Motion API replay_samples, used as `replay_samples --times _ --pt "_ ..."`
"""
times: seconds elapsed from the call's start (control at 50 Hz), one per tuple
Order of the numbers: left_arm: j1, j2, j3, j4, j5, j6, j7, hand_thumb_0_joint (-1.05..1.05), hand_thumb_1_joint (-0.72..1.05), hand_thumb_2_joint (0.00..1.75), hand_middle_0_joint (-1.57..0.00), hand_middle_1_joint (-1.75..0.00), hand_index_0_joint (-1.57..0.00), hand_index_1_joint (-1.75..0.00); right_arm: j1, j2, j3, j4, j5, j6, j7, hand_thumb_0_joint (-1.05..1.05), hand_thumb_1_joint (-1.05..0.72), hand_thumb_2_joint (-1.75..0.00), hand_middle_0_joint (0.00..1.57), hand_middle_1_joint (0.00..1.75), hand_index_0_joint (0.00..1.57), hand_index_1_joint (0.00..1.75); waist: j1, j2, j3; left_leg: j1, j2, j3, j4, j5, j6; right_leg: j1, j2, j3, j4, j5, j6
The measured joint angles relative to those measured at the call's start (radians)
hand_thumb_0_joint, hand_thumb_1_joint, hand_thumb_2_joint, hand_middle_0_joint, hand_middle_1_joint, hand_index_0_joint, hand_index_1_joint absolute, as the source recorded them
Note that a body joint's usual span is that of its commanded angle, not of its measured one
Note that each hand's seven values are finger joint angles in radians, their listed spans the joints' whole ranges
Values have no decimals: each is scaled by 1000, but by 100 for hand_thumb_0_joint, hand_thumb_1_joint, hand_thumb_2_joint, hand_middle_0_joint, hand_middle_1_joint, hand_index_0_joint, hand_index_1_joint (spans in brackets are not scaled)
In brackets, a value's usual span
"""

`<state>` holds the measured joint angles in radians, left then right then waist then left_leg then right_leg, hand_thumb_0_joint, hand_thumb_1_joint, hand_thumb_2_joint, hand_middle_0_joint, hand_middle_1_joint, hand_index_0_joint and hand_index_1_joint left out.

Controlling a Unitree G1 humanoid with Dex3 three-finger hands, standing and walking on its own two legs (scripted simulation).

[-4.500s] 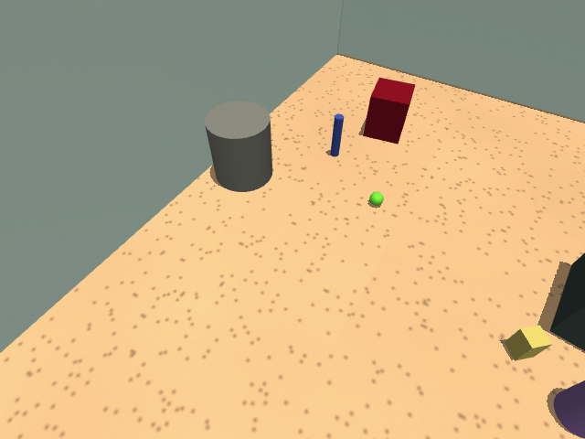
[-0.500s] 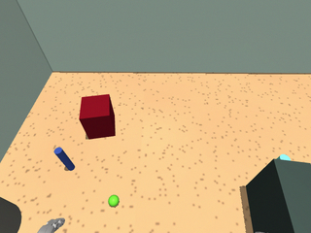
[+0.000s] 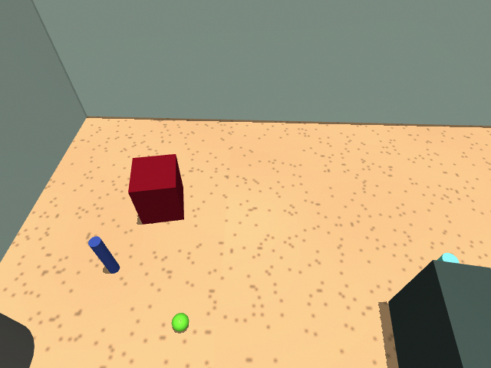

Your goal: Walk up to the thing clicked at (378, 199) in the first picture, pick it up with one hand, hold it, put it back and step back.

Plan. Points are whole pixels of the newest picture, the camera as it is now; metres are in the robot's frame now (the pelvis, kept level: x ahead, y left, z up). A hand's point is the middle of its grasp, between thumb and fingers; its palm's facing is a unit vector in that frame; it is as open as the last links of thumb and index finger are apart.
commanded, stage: walk up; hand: left
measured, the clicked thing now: (180, 322) +0.40 +0.26 -0.75
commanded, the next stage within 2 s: stand in 0.28 s
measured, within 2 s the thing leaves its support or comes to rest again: neither
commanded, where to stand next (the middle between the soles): +0.03 +0.00 m, yaw +1 degrees
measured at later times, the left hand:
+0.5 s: hand out of the picture +0.09 +0.25 -0.16, palm faces -0.01 -0.94 -0.34, open 7.4 cm
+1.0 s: hand out of the picture +0.09 +0.25 -0.15, palm faces -0.01 -0.94 -0.34, open 7.4 cm
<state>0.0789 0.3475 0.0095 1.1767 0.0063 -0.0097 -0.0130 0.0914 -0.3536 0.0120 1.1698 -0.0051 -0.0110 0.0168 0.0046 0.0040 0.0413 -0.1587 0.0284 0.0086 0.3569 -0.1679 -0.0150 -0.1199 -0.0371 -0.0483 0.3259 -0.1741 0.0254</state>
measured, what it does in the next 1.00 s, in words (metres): stands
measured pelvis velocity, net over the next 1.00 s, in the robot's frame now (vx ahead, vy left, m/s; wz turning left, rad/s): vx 0.01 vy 0.00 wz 0.00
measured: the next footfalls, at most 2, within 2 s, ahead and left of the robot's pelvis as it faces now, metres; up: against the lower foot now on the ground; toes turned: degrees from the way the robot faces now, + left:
none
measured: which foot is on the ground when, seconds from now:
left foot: down 0.00-1.00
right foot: down 0.00-1.00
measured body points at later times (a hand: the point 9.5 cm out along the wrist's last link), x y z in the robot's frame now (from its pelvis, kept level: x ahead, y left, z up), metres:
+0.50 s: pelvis +0.01 +0.00 +0.00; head +0.02 +0.00 +0.45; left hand +0.09 +0.30 -0.13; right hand +0.11 -0.30 -0.13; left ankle +0.02 +0.13 -0.75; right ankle +0.00 -0.13 -0.75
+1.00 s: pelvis +0.01 +0.00 +0.00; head +0.02 +0.00 +0.45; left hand +0.09 +0.30 -0.13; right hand +0.10 -0.30 -0.13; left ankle +0.02 +0.13 -0.75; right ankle +0.00 -0.13 -0.75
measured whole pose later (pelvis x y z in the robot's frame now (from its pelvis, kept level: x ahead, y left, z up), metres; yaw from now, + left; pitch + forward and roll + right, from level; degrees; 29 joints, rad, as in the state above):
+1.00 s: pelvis +0.01 +0.00 +0.00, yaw +0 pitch -2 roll +0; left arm 0.10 0.35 0.00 1.15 0.01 -0.01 0.00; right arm 0.09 -0.35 0.01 1.15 -0.01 -0.01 0.01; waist 0.00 0.01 0.04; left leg -0.12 0.03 0.00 0.32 -0.16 -0.02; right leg -0.09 -0.04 -0.05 0.30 -0.18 0.02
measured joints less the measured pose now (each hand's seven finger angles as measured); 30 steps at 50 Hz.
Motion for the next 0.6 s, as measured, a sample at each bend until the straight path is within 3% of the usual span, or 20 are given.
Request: replay_samples --times 0.6 --pt "2 -4 -9 -23 2 -4 9 0 91 90 -20 -30 -20 -30 -25 2 -6 -22 -4 1 -5 0 -91 -90 20 30 20 30 -1 -1 -4 26 -8 -1 -34 2 0 21 -8 -3 -20 -6 4"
